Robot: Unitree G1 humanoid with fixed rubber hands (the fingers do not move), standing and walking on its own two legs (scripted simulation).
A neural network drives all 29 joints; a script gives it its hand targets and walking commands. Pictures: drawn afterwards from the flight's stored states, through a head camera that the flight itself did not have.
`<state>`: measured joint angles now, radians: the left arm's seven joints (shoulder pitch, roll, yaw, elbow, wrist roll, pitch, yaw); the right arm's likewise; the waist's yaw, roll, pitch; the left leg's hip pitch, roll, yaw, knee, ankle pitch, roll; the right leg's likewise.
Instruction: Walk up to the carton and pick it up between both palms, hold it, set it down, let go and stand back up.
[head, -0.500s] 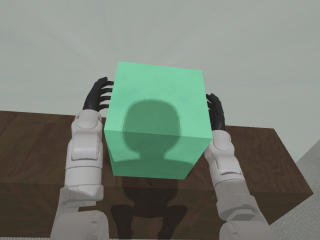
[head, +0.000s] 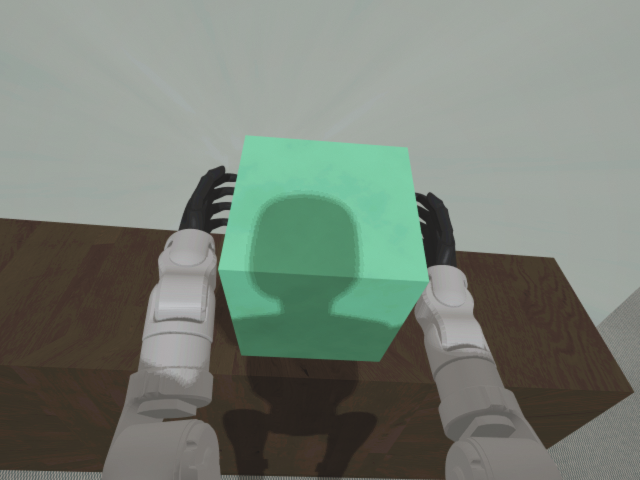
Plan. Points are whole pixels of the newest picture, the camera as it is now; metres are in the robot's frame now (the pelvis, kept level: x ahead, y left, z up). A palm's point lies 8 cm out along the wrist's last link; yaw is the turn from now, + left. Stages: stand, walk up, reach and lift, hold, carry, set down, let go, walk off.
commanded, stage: set down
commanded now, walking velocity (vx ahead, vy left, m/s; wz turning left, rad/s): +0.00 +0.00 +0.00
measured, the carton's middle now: (318, 258) +0.39 -0.01 +0.08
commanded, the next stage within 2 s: none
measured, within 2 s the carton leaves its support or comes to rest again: neither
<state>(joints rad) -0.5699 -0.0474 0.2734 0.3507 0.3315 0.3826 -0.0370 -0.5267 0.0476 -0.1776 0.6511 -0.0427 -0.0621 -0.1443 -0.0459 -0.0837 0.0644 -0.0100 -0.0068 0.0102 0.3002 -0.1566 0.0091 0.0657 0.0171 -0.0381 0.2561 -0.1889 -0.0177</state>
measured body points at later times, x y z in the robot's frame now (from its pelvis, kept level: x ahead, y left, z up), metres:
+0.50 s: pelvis +0.00 +0.00 +0.00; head -0.02 +0.03 +0.45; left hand +0.41 +0.13 +0.12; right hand +0.37 -0.18 +0.11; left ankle +0.01 +0.11 -0.75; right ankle -0.02 -0.10 -0.75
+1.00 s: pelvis +0.02 +0.00 +0.00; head +0.03 +0.02 +0.45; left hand +0.44 +0.12 +0.08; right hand +0.39 -0.18 +0.08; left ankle +0.01 +0.11 -0.75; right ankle -0.02 -0.10 -0.75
